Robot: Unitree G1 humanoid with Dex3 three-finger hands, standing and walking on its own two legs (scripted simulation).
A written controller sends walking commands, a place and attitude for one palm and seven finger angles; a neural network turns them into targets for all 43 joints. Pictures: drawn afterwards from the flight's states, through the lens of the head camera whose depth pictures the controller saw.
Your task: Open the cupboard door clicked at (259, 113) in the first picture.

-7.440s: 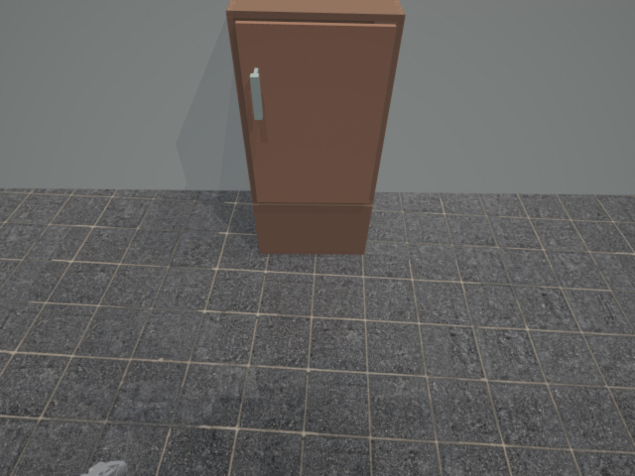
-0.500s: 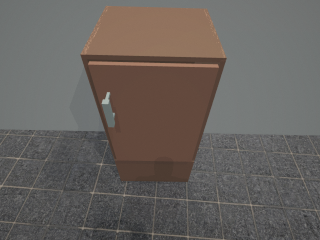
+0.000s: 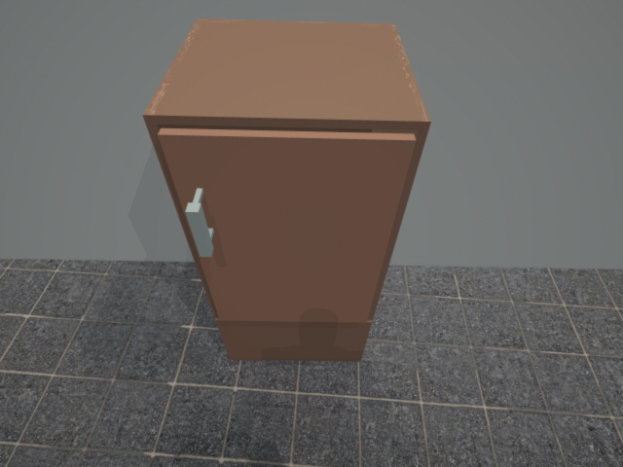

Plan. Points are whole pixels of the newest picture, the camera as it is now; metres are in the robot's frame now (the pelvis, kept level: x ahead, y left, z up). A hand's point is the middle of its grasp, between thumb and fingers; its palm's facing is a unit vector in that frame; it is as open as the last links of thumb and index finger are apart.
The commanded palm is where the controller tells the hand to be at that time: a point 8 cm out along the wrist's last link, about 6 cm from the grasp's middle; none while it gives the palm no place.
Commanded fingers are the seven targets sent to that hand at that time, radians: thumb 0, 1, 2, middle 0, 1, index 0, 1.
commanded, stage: come to a stop and stand still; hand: left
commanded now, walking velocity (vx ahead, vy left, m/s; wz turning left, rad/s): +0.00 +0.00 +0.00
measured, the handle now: (202, 223) +0.51 +0.23 -0.03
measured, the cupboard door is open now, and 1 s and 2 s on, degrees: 0 0 0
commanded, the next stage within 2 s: look again from close up in 0.08 s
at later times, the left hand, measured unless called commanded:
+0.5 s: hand out of the picture -0.02 +0.17 -0.18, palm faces +0.03 -0.98 -0.21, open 7.4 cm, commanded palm none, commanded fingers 0.00 0.90 0.90 -0.20 -0.30 -0.20 -0.30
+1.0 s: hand (147, 452) +0.15 +0.21 -0.04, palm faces +0.24 -0.96 -0.15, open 7.4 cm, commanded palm +0.09 +0.24 -0.07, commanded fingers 0.00 0.64 0.79 -0.22 -0.47 -0.22 -0.47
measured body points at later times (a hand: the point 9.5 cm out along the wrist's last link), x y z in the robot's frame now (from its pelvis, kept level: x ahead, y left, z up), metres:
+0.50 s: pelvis +0.00 +0.00 +0.00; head +0.00 +0.00 +0.45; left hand -0.02 +0.22 -0.16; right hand +0.02 -0.23 -0.16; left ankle -0.01 +0.13 -0.74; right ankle -0.08 -0.07 -0.74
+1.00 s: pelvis -0.04 +0.01 -0.02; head -0.02 -0.01 +0.43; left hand +0.13 +0.26 -0.03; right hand +0.08 -0.24 -0.14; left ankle -0.01 +0.13 -0.74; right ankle -0.08 -0.07 -0.74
